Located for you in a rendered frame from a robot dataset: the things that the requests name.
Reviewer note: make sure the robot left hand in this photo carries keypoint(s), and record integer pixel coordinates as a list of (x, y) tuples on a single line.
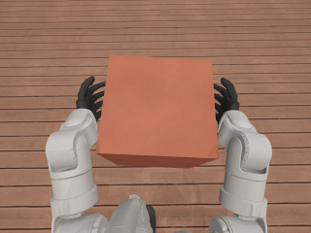
[(86, 99)]

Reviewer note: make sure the right robot upper arm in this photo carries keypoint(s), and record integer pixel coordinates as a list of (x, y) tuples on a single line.
[(233, 224)]

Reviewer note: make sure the robot right forearm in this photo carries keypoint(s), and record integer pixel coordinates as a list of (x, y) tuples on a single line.
[(248, 154)]

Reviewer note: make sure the robot right hand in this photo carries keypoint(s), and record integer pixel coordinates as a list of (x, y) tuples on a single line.
[(228, 100)]

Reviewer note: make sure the left robot upper arm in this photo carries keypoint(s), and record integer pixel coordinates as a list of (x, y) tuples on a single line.
[(88, 223)]

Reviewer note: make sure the robot left forearm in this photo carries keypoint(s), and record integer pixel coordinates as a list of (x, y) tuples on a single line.
[(68, 153)]

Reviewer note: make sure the carton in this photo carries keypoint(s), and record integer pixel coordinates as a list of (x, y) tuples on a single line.
[(158, 112)]

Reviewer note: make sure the robot left shin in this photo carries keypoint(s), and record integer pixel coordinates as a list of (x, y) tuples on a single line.
[(146, 227)]

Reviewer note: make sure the robot left thigh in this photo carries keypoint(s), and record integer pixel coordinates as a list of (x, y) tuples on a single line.
[(127, 216)]

